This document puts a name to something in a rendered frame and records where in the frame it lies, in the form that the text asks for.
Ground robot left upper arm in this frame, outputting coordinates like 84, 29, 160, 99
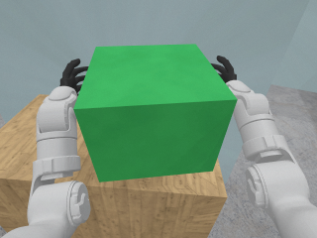
1, 180, 91, 238

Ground left robot forearm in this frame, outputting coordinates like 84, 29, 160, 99
27, 86, 81, 224

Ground carton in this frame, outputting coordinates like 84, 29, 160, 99
73, 44, 238, 182

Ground robot left hand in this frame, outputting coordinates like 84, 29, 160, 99
60, 59, 89, 96

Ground right robot forearm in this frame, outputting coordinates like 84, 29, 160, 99
226, 79, 310, 199

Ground robot right hand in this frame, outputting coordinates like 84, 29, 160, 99
211, 56, 237, 83

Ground pedestal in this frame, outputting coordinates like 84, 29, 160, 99
0, 94, 228, 238

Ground robot right upper arm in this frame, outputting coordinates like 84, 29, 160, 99
246, 160, 317, 238

